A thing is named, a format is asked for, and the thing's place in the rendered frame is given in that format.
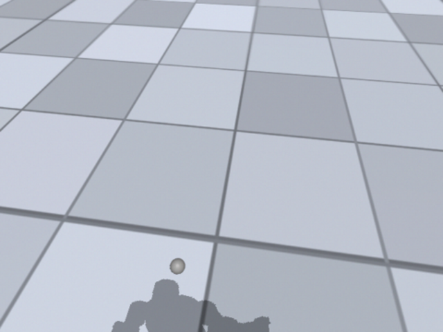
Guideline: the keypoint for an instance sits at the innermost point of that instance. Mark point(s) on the ball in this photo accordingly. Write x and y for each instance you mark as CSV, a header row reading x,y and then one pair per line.
x,y
177,266

